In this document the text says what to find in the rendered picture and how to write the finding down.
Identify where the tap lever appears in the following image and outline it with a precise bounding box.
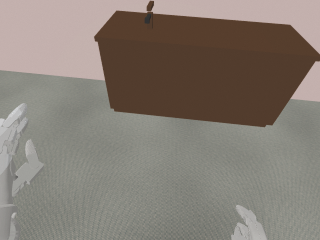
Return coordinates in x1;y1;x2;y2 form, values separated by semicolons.
144;13;151;24

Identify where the robot left forearm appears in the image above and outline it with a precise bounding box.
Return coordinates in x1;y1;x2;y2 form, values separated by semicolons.
0;204;21;240

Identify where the counter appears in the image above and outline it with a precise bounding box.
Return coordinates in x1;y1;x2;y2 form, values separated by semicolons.
94;0;320;127

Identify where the robot right hand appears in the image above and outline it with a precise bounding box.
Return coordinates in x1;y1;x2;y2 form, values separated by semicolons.
231;205;269;240

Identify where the robot left hand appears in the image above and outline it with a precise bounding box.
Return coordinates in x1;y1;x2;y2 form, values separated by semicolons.
0;103;44;205

